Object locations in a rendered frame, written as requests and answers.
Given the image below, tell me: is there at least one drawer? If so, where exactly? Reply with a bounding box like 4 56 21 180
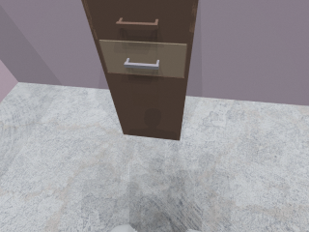
99 40 186 77

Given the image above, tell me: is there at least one cabinet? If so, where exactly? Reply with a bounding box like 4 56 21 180
81 0 199 141

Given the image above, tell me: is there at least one handle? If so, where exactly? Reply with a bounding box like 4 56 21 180
124 58 159 70
116 21 158 30

